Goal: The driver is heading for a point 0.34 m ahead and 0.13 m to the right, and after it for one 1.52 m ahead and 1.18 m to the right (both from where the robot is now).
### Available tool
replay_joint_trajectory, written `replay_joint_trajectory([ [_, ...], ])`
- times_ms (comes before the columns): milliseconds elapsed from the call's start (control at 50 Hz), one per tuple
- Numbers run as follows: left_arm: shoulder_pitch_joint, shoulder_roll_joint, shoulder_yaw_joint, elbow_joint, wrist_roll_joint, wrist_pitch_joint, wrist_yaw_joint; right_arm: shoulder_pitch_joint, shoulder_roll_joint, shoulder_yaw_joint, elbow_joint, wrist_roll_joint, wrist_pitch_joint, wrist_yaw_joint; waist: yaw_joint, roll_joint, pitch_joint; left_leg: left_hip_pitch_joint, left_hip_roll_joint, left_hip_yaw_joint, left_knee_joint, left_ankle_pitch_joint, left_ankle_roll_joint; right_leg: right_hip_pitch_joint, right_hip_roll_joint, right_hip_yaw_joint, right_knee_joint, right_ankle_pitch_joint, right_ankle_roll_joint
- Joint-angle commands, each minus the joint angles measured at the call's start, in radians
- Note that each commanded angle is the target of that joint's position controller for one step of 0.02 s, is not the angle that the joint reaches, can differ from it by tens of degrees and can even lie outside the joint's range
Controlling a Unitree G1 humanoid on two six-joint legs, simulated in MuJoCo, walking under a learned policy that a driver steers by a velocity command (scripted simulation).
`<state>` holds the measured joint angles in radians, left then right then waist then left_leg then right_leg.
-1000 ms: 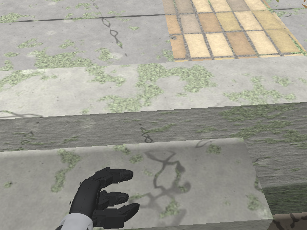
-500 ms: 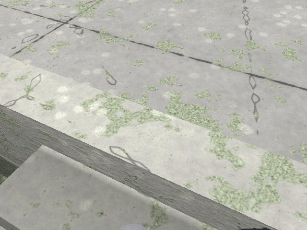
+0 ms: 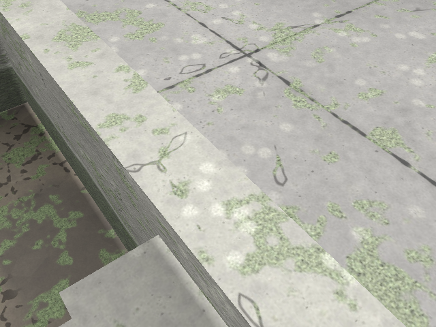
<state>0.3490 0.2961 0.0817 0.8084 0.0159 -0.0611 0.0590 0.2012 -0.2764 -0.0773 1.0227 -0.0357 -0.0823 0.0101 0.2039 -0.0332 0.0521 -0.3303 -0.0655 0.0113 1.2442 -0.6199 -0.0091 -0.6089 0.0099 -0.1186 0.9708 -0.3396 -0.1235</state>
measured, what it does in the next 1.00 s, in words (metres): climbs, turning right: left foot 0.18 m higher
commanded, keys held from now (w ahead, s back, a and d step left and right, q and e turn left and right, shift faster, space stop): w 0.08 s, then w+e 0.28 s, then e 0.64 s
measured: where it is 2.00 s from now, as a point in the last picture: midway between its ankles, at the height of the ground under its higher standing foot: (266, 316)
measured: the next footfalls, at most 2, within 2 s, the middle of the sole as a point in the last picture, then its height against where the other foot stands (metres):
left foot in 0.70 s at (242, 271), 0.18 m higher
right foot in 1.16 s outside the picture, level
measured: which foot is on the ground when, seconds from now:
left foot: up 0.00-0.68, down 0.70-1.00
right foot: down 0.00-0.74, up 0.76-1.00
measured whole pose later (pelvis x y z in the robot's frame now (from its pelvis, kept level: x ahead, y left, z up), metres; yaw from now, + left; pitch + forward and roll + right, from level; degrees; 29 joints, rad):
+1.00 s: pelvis +0.38 +0.05 +0.21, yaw -28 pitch +4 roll +4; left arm 0.12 0.28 0.05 0.85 0.03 -0.09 -0.08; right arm 0.08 -0.19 -0.03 0.90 -0.04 -0.12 -0.05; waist -0.02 -0.03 -0.08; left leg -0.59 0.08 0.31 0.70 -0.16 0.08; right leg -0.84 -0.03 0.10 1.55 -0.26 0.01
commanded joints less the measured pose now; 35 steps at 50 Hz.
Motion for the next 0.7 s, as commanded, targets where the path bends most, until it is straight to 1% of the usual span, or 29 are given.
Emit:
replay_joint_trajectory([
  [20,0.096,-0.082,-0.06,0.077,0.018,0.05,-0.016,-0.102,0.343,0.113,-0.366,-0.017,-0.022,0.059,-0.306,-0.203,-0.028,-0.6,-0.081,-0.28,0.581,0.368,0.148,0.173,-0.201,1.016,-0.751,-0.853,0.058],
  [40,-0.07,-0.024,-0.083,-0.037,0.051,0.05,-0.09,0.133,-0.06,0.006,-0.15,0.04,-0.009,0.056,-0.211,-0.019,0.25,-0.803,-0.143,-0.399,0.623,0.532,0.142,-0.014,-0.215,1.053,-0.705,-0.804,-0.188],
  [60,-0.127,-0.075,-0.087,-0.021,0.052,0.052,-0.107,0.18,-0.104,-0.014,-0.135,0.035,0.01,0.074,-0.238,0.065,0.132,-0.698,-0.09,-0.345,0.704,0.689,0.137,-0.092,-0.236,1.029,-0.716,-0.696,-0.157],
  [80,-0.136,-0.073,-0.093,0.017,0.055,0.046,-0.118,0.165,-0.092,-0.016,-0.15,0.04,0.025,0.067,-0.287,0.172,0.057,-0.664,-0.038,-0.315,0.718,0.743,0.103,-0.141,-0.249,1.026,-0.717,-0.677,-0.123],
  [100,-0.062,-0.061,-0.095,0.088,0.061,0.031,-0.105,0.108,-0.036,0.004,-0.171,0.031,0.026,0.049,-0.266,0.199,0.009,-0.67,-0.012,-0.31,0.678,0.803,0.113,-0.135,-0.204,0.941,-0.663,-0.606,-0.062],
  [120,-0.01,-0.045,-0.096,0.146,0.059,0.003,-0.099,0.066,-0.027,0.015,-0.167,0.01,0.022,0.037,-0.246,0.114,-0.035,-0.673,0.001,-0.309,0.626,0.815,0.121,-0.113,-0.16,0.813,-0.602,-0.531,-0.022],
  [140,0.032,0.025,-0.048,0.16,-0.031,-0.025,-0.038,-0.155,0.132,0.08,-0.365,-0.068,0.05,0.014,-0.29,0.111,-0.041,-0.568,0.106,-0.113,0.558,0.617,0.038,-0.07,-0.177,0.739,-0.631,-0.467,-0.018],
  [160,0.084,0.012,-0.052,0.186,-0.039,-0.037,-0.005,-0.241,0.136,0.086,-0.385,-0.063,0.058,0.005,-0.247,0.174,-0.011,-0.615,0.132,-0.099,0.513,0.576,0.016,-0.046,-0.142,0.681,-0.622,-0.442,-0.028],
  [180,0.239,-0.046,-0.085,0.24,0.071,-0.043,-0.057,-0.172,-0.013,0.05,-0.259,0.053,0.036,-0.001,-0.093,-0.011,-0.11,-0.734,0.009,-0.217,0.544,0.591,0.061,0.1,-0.116,0.632,-0.583,-0.356,-0.031],
  [200,0.349,-0.124,-0.103,0.289,0.088,-0.041,-0.082,-0.184,-0.022,0.047,-0.243,0.037,0.026,-0.008,-0.055,-0.044,-0.093,-0.844,0.031,-0.22,0.532,0.614,0.079,0.237,-0.123,0.667,-0.567,-0.303,-0.036],
  [220,0.374,-0.145,-0.115,0.3,0.09,-0.036,-0.107,-0.19,0.006,0.055,-0.227,0.012,0.015,-0.014,-0.063,-0.048,-0.083,-0.929,0.027,-0.207,0.551,0.622,0.101,0.313,-0.106,0.673,-0.555,-0.252,-0.04],
  [240,0.357,-0.137,-0.115,0.291,0.076,-0.035,-0.124,-0.189,0.01,0.059,-0.212,-0.01,0.008,-0.017,-0.068,-0.053,-0.089,-0.948,0.045,-0.168,0.585,0.558,0.103,0.358,-0.121,0.691,-0.58,-0.225,-0.05],
  [280,0.257,-0.13,-0.114,0.25,0.064,-0.037,-0.139,-0.224,0.017,0.057,-0.203,-0.013,0.005,-0.026,-0.096,-0.049,-0.104,-0.929,0.077,-0.121,0.558,0.572,0.11,0.354,-0.109,0.603,-0.576,-0.166,-0.05],
  [300,0.271,-0.132,-0.114,0.254,0.059,-0.037,-0.138,-0.226,0.031,0.062,-0.193,-0.023,0.008,-0.02,-0.089,-0.054,-0.101,-0.948,0.095,-0.08,0.579,0.554,0.103,0.362,-0.107,0.597,-0.579,-0.161,-0.064],
  [360,0.369,-0.169,-0.119,0.295,0.071,-0.041,-0.132,-0.254,0.067,0.087,-0.193,-0.034,0.005,-0.015,-0.066,-0.086,-0.068,-1.141,0.12,-0.083,0.656,0.536,0.113,0.524,-0.118,0.624,-0.564,-0.096,-0.093],
  [380,0.373,-0.179,-0.12,0.299,0.079,-0.046,-0.132,-0.275,0.073,0.093,-0.195,-0.035,0.004,-0.015,-0.058,-0.077,-0.06,-1.172,0.129,-0.065,0.608,0.533,0.108,0.566,-0.121,0.619,-0.566,-0.013,-0.103],
  [420,0.345,-0.191,-0.121,0.291,0.078,-0.052,-0.132,-0.314,0.072,0.095,-0.208,-0.031,-0.004,-0.015,-0.062,-0.062,-0.07,-1.137,0.147,-0.023,0.49,0.528,0.081,0.556,-0.112,0.584,-0.558,0.176,-0.121],
  [440,0.373,-0.194,-0.123,0.307,0.073,-0.054,-0.131,-0.327,0.085,0.098,-0.213,-0.041,0.002,-0.007,-0.057,-0.078,-0.078,-1.139,0.149,-0.003,0.464,0.526,0.07,0.568,-0.118,0.59,-0.55,0.266,-0.138],
  [480,0.428,-0.192,-0.124,0.331,0.069,-0.061,-0.127,-0.334,0.111,0.104,-0.222,-0.046,0.015,0.008,-0.061,-0.117,-0.078,-1.16,0.15,0.026,0.453,0.49,0.043,0.613,-0.133,0.587,-0.521,0.481,-0.171],
  [520,0.47,-0.174,-0.115,0.357,0.07,-0.062,-0.116,-0.377,0.122,0.113,-0.261,-0.037,0.029,0.016,-0.066,-0.119,-0.052,-1.309,0.147,0.001,0.533,0.354,0.05,0.736,-0.176,0.647,-0.484,0.617,-0.184],
  [540,0.471,-0.172,-0.111,0.366,0.076,-0.066,-0.104,-0.391,0.124,0.121,-0.273,-0.039,0.031,0.019,-0.068,-0.089,-0.028,-1.38,0.157,-0.021,0.518,0.333,0.061,0.778,-0.19,0.652,-0.473,0.618,-0.165],
  [560,0.481,-0.175,-0.109,0.386,0.083,-0.069,-0.093,-0.404,0.132,0.127,-0.291,-0.03,0.033,0.019,-0.072,-0.098,-0.014,-1.431,0.148,-0.023,0.575,0.292,0.073,0.795,-0.194,0.661,-0.475,0.621,-0.152],
  [580,0.451,-0.175,-0.11,0.387,0.088,-0.066,-0.094,-0.481,0.118,0.129,-0.326,-0.029,0.036,0.018,-0.074,-0.028,0.002,-1.409,0.16,0.0,0.434,0.295,0.076,0.748,-0.18,0.656,-0.498,0.537,-0.137],
  [600,0.448,-0.171,-0.11,0.407,0.103,-0.064,-0.104,-0.545,0.118,0.13,-0.364,-0.014,0.049,0.013,-0.088,-0.035,0.006,-1.299,0.182,-0.009,0.323,0.358,0.091,0.63,-0.179,0.658,-0.539,0.512,-0.116],
  [620,0.282,-0.138,-0.104,0.317,0.075,-0.054,-0.129,-0.611,0.129,0.137,-0.41,-0.04,0.068,0.028,-0.141,-0.007,-0.007,-0.869,0.177,0.129,0.168,0.424,0.102,0.268,-0.14,0.584,-0.715,0.492,-0.133],
  [640,0.213,-0.128,-0.103,0.293,0.051,-0.05,-0.155,-0.71,0.152,0.145,-0.455,-0.015,0.084,0.031,-0.163,-0.04,0.016,-0.502,0.155,0.105,0.092,0.365,0.092,-0.052,-0.162,0.585,-0.856,0.477,-0.131],
  [660,0.193,-0.085,-0.097,0.246,0.023,-0.061,-0.156,-0.642,0.12,0.124,-0.446,-0.01,0.083,0.045,-0.209,-0.119,-0.02,-0.27,0.085,0.22,0.156,0.4,0.066,-0.116,-0.167,0.561,-0.855,0.778,-0.153],
  [680,0.154,-0.018,-0.08,0.208,0.012,-0.081,-0.158,-0.509,0.029,0.083,-0.421,0.01,0.07,0.04,-0.276,-0.15,-0.093,-0.143,0.02,0.176,0.101,0.382,0.064,0.003,-0.143,0.517,-0.744,1.203,-0.088],
  [700,0.099,0.054,-0.049,0.159,-0.014,-0.092,-0.161,-0.346,-0.055,0.045,-0.371,0.013,0.053,0.028,-0.334,-0.113,-0.202,-0.063,-0.023,0.126,-0.117,0.363,0.083,0.203,-0.093,0.476,-0.597,1.444,-0.02],
])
